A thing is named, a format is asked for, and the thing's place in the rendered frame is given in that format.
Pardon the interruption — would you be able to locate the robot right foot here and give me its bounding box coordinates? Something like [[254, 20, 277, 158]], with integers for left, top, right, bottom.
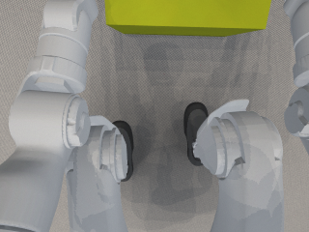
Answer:
[[183, 101, 209, 166]]

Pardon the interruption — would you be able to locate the right robot forearm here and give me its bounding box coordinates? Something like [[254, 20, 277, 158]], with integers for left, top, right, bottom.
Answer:
[[283, 0, 309, 88]]

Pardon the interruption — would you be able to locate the robot left upper arm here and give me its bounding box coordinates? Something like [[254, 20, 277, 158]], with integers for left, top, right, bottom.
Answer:
[[0, 90, 91, 232]]

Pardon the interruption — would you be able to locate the left robot thigh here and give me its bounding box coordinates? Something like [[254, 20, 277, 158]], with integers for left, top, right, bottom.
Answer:
[[66, 125, 128, 232]]

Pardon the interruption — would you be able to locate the robot right upper arm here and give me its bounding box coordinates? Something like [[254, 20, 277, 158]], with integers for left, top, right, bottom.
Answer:
[[284, 83, 309, 156]]

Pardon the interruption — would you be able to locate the left robot forearm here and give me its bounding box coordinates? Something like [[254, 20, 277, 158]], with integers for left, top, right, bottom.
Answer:
[[9, 0, 98, 137]]

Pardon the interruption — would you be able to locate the carton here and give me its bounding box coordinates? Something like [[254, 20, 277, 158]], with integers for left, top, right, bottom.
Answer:
[[104, 0, 271, 37]]

